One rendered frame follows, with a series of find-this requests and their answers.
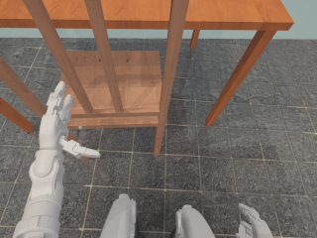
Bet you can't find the right robot hand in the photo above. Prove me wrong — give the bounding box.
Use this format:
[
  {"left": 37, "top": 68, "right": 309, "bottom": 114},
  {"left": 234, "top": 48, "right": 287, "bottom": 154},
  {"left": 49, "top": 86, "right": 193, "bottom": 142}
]
[{"left": 236, "top": 203, "right": 273, "bottom": 238}]

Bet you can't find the left robot shin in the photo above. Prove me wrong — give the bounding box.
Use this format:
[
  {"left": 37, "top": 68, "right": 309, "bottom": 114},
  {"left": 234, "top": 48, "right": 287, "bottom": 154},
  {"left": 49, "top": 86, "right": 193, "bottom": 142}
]
[{"left": 119, "top": 193, "right": 135, "bottom": 238}]

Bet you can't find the robot right thigh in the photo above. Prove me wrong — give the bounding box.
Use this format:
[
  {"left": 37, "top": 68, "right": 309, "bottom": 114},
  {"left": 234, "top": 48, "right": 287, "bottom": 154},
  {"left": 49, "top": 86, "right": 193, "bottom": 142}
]
[{"left": 175, "top": 208, "right": 216, "bottom": 238}]

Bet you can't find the table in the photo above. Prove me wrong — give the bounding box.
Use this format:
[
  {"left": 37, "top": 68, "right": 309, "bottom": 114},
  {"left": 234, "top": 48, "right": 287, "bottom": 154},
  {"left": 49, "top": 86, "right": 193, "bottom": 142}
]
[{"left": 0, "top": 0, "right": 294, "bottom": 132}]

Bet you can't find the left robot hand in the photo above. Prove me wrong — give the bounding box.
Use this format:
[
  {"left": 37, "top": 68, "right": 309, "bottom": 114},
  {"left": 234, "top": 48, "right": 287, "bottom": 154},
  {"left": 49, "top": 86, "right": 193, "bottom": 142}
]
[{"left": 39, "top": 81, "right": 101, "bottom": 159}]

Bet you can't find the chair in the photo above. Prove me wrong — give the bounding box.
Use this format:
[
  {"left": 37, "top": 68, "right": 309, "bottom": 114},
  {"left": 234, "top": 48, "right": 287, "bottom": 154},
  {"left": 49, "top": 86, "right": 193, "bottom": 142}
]
[{"left": 0, "top": 0, "right": 189, "bottom": 161}]

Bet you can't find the left robot forearm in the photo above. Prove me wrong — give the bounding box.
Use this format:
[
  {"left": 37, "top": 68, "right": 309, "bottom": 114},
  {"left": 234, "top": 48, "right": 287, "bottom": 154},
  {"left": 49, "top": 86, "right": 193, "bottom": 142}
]
[{"left": 12, "top": 149, "right": 65, "bottom": 238}]

